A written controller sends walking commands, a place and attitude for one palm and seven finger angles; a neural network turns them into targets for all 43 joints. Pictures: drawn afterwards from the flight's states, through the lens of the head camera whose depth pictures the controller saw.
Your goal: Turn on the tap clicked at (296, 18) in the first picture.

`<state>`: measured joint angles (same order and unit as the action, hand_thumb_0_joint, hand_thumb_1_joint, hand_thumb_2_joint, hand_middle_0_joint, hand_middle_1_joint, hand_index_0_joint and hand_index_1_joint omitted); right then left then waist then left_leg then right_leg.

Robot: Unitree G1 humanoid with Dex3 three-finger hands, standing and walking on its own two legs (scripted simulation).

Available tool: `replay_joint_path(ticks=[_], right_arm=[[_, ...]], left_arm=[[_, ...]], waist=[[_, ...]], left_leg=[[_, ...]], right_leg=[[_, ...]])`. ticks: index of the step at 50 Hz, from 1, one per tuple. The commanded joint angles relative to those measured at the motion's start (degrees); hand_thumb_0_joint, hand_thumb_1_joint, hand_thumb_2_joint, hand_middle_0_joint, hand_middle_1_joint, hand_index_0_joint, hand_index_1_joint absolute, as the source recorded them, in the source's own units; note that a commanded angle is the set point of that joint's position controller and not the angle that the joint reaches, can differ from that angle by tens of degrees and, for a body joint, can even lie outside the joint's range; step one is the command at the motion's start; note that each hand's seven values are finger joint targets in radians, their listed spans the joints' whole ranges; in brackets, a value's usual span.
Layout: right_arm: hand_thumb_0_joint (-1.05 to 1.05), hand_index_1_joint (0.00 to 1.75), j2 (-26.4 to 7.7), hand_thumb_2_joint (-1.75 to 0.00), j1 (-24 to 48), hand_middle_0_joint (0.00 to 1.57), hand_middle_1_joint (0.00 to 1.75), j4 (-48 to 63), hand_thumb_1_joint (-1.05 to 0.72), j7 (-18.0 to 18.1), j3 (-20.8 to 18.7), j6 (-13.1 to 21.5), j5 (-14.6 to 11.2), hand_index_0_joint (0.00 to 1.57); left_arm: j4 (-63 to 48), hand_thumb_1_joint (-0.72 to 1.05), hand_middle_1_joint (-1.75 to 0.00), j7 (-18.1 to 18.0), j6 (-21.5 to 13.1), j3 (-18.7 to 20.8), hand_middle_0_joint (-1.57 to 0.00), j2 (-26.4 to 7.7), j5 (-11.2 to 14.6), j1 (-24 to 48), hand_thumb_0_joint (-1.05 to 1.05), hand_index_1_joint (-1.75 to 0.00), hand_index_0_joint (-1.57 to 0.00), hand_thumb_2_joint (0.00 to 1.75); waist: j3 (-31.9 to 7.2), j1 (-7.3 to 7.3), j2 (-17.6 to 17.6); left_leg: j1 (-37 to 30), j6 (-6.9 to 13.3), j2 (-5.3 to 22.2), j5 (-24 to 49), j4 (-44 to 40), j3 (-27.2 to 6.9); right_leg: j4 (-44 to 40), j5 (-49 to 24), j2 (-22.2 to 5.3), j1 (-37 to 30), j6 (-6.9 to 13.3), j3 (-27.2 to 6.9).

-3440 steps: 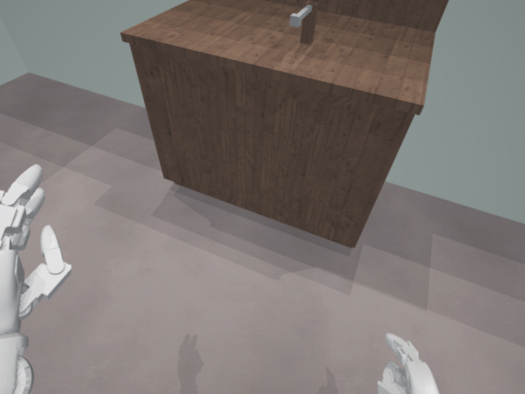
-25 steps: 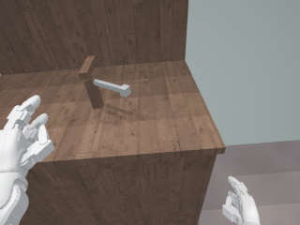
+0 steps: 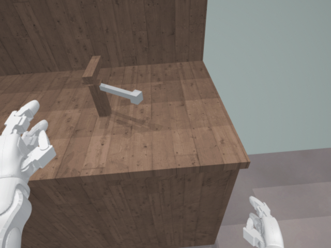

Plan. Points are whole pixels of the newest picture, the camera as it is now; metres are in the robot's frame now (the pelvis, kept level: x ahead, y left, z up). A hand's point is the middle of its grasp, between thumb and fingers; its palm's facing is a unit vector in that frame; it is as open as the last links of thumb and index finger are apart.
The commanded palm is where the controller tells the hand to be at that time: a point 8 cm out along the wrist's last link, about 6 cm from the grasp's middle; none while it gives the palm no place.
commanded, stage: reach beside the lever's end, fingers flat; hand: left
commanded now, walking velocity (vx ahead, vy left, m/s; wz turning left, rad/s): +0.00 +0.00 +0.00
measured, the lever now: (136, 97) +0.46 +0.16 +0.16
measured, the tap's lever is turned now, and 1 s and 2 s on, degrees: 57 57 57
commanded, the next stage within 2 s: push the lever round in 1.94 s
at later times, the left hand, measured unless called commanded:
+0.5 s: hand (45, 146) +0.23 +0.28 +0.19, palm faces +0.46 -0.88 -0.13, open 7.5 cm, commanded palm +0.19 +0.33 +0.19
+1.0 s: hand (43, 134) +0.27 +0.32 +0.18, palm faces +0.47 -0.88 -0.11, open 7.7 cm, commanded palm +0.23 +0.36 +0.17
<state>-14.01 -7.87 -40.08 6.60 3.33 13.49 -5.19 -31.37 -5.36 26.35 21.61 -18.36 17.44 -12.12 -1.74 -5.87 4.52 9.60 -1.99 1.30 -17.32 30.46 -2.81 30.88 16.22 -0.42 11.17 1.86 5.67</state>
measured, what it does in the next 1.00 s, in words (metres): stands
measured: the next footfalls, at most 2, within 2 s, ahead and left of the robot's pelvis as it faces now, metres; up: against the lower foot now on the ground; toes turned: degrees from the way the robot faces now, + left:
none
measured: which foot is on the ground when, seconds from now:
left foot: down 0.00-1.00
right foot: down 0.00-1.00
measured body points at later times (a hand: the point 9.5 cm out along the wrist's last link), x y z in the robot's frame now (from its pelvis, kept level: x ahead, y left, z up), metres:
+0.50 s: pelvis +0.00 +0.00 +0.00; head -0.03 -0.03 +0.45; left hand +0.20 +0.32 +0.20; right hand +0.21 -0.21 -0.07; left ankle -0.01 +0.15 -0.73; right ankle +0.01 -0.09 -0.73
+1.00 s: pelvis +0.00 +0.00 +0.00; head -0.02 -0.02 +0.45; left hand +0.24 +0.36 +0.18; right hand +0.18 -0.24 -0.08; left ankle -0.01 +0.15 -0.73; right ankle +0.01 -0.09 -0.73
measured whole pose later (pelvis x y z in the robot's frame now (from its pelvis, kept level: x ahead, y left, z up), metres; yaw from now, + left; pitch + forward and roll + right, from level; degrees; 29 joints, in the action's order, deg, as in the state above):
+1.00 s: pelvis +0.00 +0.00 +0.00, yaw -1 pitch -2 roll +0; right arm -15.2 -10.1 -41.7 8.1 1.7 13.3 -5.4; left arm 0.7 2.0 14.6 28.6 -24.5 16.1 2.5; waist -0.8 -3.4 3.7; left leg 11.2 -1.7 1.4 -15.8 28.8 -2.1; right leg 28.6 14.2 -0.2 12.8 1.7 5.0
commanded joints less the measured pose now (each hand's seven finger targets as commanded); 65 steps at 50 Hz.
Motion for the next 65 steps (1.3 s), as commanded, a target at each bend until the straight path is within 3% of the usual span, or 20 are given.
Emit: replay_joint_path(ticks=[1, 8, 11, 17, 20, 24, 26, 29, 30, 34, 36, 40, 44, 45, 51, 53, 55, 59, 64, 65], right_arm=[[0.00, 0.30, -6.06, -0.90, 9.96, 0.20, 0.30, 10.08, -0.90, 0.46, -2.27, 3.41, 0.05, 0.20], [0.00, 0.30, -6.54, -0.90, 8.40, 0.20, 0.30, 10.26, -0.90, 0.61, -2.80, 4.30, 0.13, 0.20], [0.00, 0.30, -6.12, -0.90, 8.52, 0.20, 0.30, 10.00, -0.90, 0.60, -2.60, 4.60, -0.01, 0.20], [0.00, 0.30, -6.37, -0.90, 7.88, 0.20, 0.30, 9.40, -0.90, 0.98, -2.85, 4.98, 0.24, 0.20], [0.00, 0.30, -6.44, -0.90, 9.01, 0.20, 0.30, 8.85, -0.90, 1.14, -2.73, 4.76, 0.09, 0.20], [0.00, 0.30, -6.63, -0.90, 8.13, 0.20, 0.30, 8.87, -0.90, 1.35, -3.03, 4.16, 0.26, 0.20], [0.00, 0.30, -6.40, -0.90, 8.28, 0.20, 0.30, 8.77, -0.90, 1.31, -2.98, 3.81, 0.13, 0.20], [0.00, 0.30, -6.77, -0.90, 7.62, 0.20, 0.30, 8.47, -0.90, 1.40, -3.06, 3.52, 0.02, 0.20], [0.00, 0.30, -6.66, -0.90, 8.72, 0.20, 0.30, 8.00, -0.90, 1.44, -2.81, 3.49, -0.10, 0.20], [0.00, 0.30, -7.27, -0.90, 7.33, 0.20, 0.30, 7.80, -0.90, 1.70, -3.19, 3.40, -0.04, 0.20], [0.00, 0.30, -7.19, -0.90, 7.74, 0.20, 0.30, 7.52, -0.90, 1.80, -3.09, 3.40, -0.21, 0.20], [0.00, 0.30, -7.40, -0.90, 7.81, 0.20, 0.30, 7.42, -0.90, 1.93, -3.20, 3.87, -0.07, 0.20], [0.00, 0.30, -8.03, -0.90, 5.95, 0.20, 0.30, 7.35, -0.90, 2.04, -3.71, 3.78, 0.23, 0.20], [0.00, 0.30, -8.02, -0.90, 6.13, 0.20, 0.30, 6.92, -0.90, 1.94, -3.83, 3.62, 0.08, 0.20], [0.00, 0.30, -7.87, -0.90, 5.03, 0.20, 0.30, 7.85, -0.90, 1.68, -3.91, 3.37, -0.10, 0.20], [0.00, 0.30, -8.26, -0.90, 4.06, 0.20, 0.30, 7.97, -0.90, 1.61, -4.06, 3.48, 0.05, 0.20], [0.00, 0.30, -8.09, -0.90, 4.62, 0.20, 0.30, 7.66, -0.90, 1.61, -3.93, 3.57, -0.08, 0.20], [0.00, 0.30, -8.66, -0.90, 3.25, 0.20, 0.30, 7.06, -0.90, 1.89, -4.33, 3.52, 0.19, 0.20], [0.00, 0.30, -8.83, -0.90, 2.72, 0.20, 0.30, 6.73, -0.90, 2.02, -4.23, 2.87, 0.23, 0.20], [0.00, 0.30, -8.56, -0.90, 3.11, 0.20, 0.30, 6.66, -0.90, 2.00, -4.09, 2.72, 0.15, 0.20]], left_arm=[[-9.31, 0.90, -0.30, 0.41, -4.68, 7.35, -0.20, -12.03, -0.33, 9.62, 0.00, -0.30, -0.20, 0.90], [-7.38, 0.90, -0.28, 1.98, -6.77, 8.33, -0.19, -12.83, 0.33, 9.32, 0.00, -0.28, -0.19, 0.90], [-7.65, 0.90, -0.27, 2.00, -8.09, 7.00, -0.19, -12.06, -0.32, 11.43, 0.00, -0.27, -0.19, 0.90], [-4.30, 0.90, -0.26, 1.76, -9.41, 6.64, -0.19, -12.46, -0.88, 14.35, 0.00, -0.26, -0.19, 0.90], [-2.11, 0.90, -0.25, 1.64, -9.34, 8.20, -0.18, -14.05, -1.02, 15.02, 0.00, -0.25, -0.18, 0.90], [1.55, 0.90, -0.24, 2.32, -8.98, 8.84, -0.18, -15.04, -0.44, 16.72, 0.00, -0.24, -0.18, 0.90], [2.23, 0.90, -0.24, 2.49, -9.50, 9.58, -0.18, -15.76, -0.64, 17.35, 0.00, -0.24, -0.18, 0.90], [5.53, 0.90, -0.23, 3.27, -9.78, 10.41, -0.18, -17.20, -0.30, 18.80, 0.00, -0.23, -0.18, 0.90], [6.36, 0.90, -0.22, 3.28, -10.47, 10.33, -0.18, -17.28, -0.67, 20.79, 0.00, -0.22, -0.18, 0.90], [11.53, 0.90, -0.21, 4.62, -11.25, 10.82, -0.17, -19.07, -0.32, 23.36, 0.00, -0.21, -0.17, 0.90], [12.93, 0.90, -0.21, 4.80, -12.22, 10.22, -0.17, -19.52, -1.02, 26.87, 0.00, -0.21, -0.17, 0.90], [13.98, 0.90, -0.20, 5.41, -14.57, 10.92, -0.17, -21.15, -1.69, 28.97, 0.00, -0.20, -0.17, 0.90], [18.08, 0.90, -0.19, 6.71, -15.90, 12.13, -0.16, -22.44, -1.19, 28.76, 0.00, -0.19, -0.16, 0.90], [20.23, 0.90, -0.19, 6.57, -16.04, 14.85, -0.16, -24.22, -1.25, 26.55, 0.00, -0.19, -0.16, 0.90], [20.62, 0.90, -0.17, 7.41, -16.42, 12.58, -0.16, -22.80, -1.81, 28.82, 0.00, -0.17, -0.16, 0.90], [21.38, 0.90, -0.17, 7.52, -16.90, 12.87, -0.16, -23.18, -1.74, 28.64, 0.00, -0.17, -0.16, 0.90], [20.51, 0.90, -0.16, 7.30, -18.16, 12.44, -0.15, -22.71, -2.14, 30.98, 0.00, -0.16, -0.15, 0.90], [24.04, 0.90, -0.15, 7.44, -18.87, 12.05, -0.15, -22.98, -2.22, 33.21, 0.00, -0.15, -0.15, 0.90], [28.01, 0.90, -0.15, 7.65, -18.59, 12.45, -0.15, -25.16, -3.40, 36.20, 0.00, -0.15, -0.15, 0.90], [27.93, 0.90, -0.15, 7.33, -19.01, 13.37, -0.15, -25.94, -3.87, 36.46, 0.00, -0.15, -0.15, 0.90]], waist=[[-6.31, -0.10, -0.58], [-6.26, 0.19, -3.26], [-5.04, 0.51, 0.46], [-4.16, 0.94, -1.05], [-4.78, 0.67, -0.01], [-5.68, 1.02, -2.75], [-6.44, 0.89, -0.76], [-6.14, 1.27, -2.35], [-5.45, 1.45, -0.48], [-4.97, 2.09, -3.05], [-4.35, 2.40, 0.36], [-7.11, 2.27, 1.73], [-8.62, 2.36, -2.41], [-8.63, 1.71, -2.40], [-8.58, 2.02, 1.87], [-9.07, 2.15, -1.06], [-8.82, 2.46, 0.60], [-8.21, 3.28, -2.32], [-8.82, 3.44, -0.37], [-9.12, 3.04, 2.26]], left_leg=[[-0.57, 3.00, -1.68, 13.51, -3.54, 1.46], [-0.90, 3.12, -1.51, 14.63, -3.63, 1.07], [-1.08, 2.84, -1.69, 13.29, -4.02, 1.05], [-0.63, 2.80, -1.73, 11.47, -4.90, 0.56], [-0.77, 2.87, -1.88, 10.63, -5.02, 0.65], [-0.05, 3.15, -1.92, 11.08, -4.83, 0.95], [-0.28, 2.99, -1.99, 11.66, -5.08, 1.10], [0.47, 3.15, -1.95, 11.33, -4.75, 1.26], [-0.13, 3.08, -1.91, 10.57, -5.03, 1.14], [1.47, 3.46, -1.99, 9.15, -4.67, 1.21], [1.24, 3.42, -2.12, 7.81, -5.07, 1.19], [-0.13, 3.40, -2.10, 9.31, -4.90, 1.29], [0.91, 3.55, -2.05, 10.80, -4.85, 1.24], [1.05, 3.56, -1.90, 11.85, -4.78, 1.45], [0.50, 3.25, -2.07, 13.22, -5.30, 1.69], [0.57, 3.31, -1.88, 14.15, -5.11, 1.38], [-0.44, 3.27, -1.83, 13.86, -5.20, 1.43], [0.43, 3.49, -1.91, 12.11, -5.19, 1.46], [1.21, 3.32, -2.03, 11.42, -5.45, 1.53], [0.82, 3.21, -1.92, 11.69, -5.45, 1.51]], right_leg=[[-6.00, -9.34, -0.94, -1.70, -1.65, -1.81], [-5.66, -11.13, -0.66, -1.39, -1.73, -1.45], [-5.92, -9.15, -0.69, -0.07, -1.52, -1.58], [-6.43, -7.09, -0.50, 0.03, -1.43, -1.44], [-6.84, -6.39, -0.49, -0.39, -1.41, -1.83], [-7.17, -7.19, -0.58, -1.20, -1.70, -2.10], [-7.15, -7.67, -0.57, -1.85, -1.49, -2.17], [-7.25, -7.61, -0.49, -1.54, -1.73, -2.26], [-7.46, -6.76, -0.42, -0.87, -1.56, -2.28], [-8.08, -5.17, -0.59, -0.49, -1.88, -2.85], [-8.52, -3.61, -0.75, -0.01, -1.58, -3.19], [-7.95, -5.78, -0.66, -0.98, -1.40, -3.17], [-7.27, -8.42, -0.53, -2.35, -1.60, -2.93], [-7.20, -9.59, -0.44, -3.03, -1.51, -2.79], [-6.77, -11.10, -0.44, -2.25, -1.21, -2.30], [-6.35, -12.32, -0.15, -2.17, -1.25, -1.93], [-6.34, -11.90, -0.07, -1.51, -1.14, -2.06], [-6.77, -10.34, -0.05, -0.34, -1.42, -2.17], [-6.80, -9.47, -0.19, -0.48, -1.18, -2.27], [-6.75, -9.58, -0.24, -0.70, -0.96, -2.45]])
